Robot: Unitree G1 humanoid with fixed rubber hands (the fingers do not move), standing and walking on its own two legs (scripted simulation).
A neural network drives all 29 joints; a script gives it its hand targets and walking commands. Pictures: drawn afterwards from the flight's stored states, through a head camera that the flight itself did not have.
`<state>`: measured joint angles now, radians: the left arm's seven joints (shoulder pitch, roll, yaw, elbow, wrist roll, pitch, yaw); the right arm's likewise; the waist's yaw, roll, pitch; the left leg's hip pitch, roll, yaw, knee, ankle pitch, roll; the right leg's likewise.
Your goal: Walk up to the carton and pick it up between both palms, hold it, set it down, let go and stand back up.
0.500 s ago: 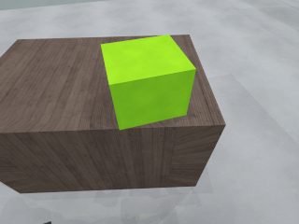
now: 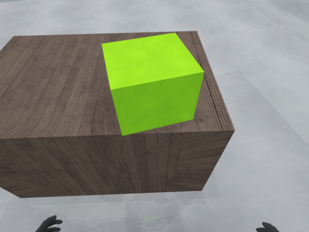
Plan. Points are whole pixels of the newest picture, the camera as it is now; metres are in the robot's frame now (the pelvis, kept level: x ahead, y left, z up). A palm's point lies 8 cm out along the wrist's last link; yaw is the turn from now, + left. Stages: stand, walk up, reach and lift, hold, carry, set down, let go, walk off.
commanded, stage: walk up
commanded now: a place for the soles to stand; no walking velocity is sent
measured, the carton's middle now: (149, 83) +0.61 +0.02 +0.02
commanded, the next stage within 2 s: none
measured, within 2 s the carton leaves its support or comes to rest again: neither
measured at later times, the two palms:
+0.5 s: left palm out of the picture +0.10 +0.35 -0.09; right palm out of the picture +0.11 -0.28 -0.09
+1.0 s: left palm (33, 205) +0.22 +0.34 -0.08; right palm (262, 220) +0.17 -0.28 -0.10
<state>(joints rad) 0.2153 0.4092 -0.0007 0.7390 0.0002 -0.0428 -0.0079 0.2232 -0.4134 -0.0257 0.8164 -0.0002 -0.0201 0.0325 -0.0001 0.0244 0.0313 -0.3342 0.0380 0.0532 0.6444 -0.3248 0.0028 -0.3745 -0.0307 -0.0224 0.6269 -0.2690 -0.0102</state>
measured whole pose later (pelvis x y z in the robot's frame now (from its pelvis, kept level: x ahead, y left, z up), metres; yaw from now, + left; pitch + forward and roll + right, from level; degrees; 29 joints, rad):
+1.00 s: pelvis +0.12 +0.03 +0.00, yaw +1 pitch -2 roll +0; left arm 0.26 0.42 0.00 0.74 0.00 -0.06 -0.01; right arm 0.36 -0.41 -0.05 0.82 0.00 -0.05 0.04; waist 0.00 0.02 0.03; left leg -0.34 0.02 0.05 0.95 -0.51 0.03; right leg -0.38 -0.03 -0.05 0.63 -0.23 -0.02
